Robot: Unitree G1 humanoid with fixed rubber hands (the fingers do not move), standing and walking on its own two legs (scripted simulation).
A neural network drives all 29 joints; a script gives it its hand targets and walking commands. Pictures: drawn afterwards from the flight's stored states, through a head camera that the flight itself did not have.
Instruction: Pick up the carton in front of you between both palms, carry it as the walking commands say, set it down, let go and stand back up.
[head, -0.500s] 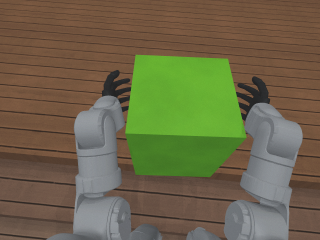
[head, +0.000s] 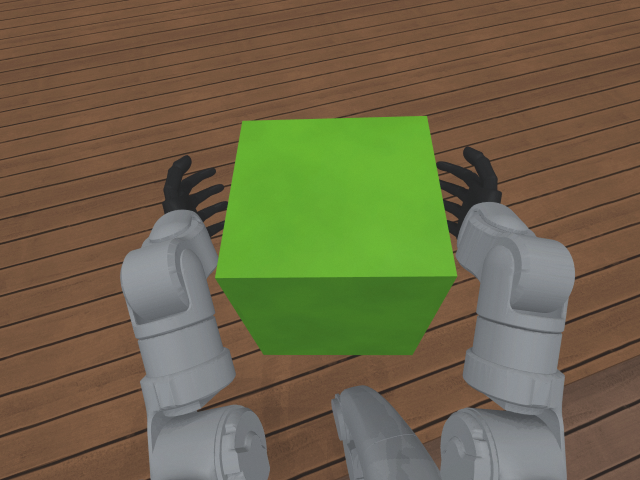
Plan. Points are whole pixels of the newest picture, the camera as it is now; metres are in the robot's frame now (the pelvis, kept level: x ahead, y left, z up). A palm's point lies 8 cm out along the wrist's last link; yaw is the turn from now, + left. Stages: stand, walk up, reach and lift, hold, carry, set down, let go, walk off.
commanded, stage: carry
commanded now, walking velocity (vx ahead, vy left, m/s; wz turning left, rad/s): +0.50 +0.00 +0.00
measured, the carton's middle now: (335, 249) +0.36 -0.07 +0.05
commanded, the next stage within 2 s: none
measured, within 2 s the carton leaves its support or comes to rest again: neither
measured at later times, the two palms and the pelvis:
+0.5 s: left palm out of the picture +0.67 +0.15 +0.27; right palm out of the picture +0.70 -0.15 +0.26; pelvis +0.33 -0.04 +0.10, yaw +3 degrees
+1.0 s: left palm out of the picture +0.95 +0.16 +0.23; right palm out of the picture +0.95 -0.15 +0.23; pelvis +0.62 +0.00 +0.12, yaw +0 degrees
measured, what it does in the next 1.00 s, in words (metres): climbs: right foot 0.10 m higher, then left foot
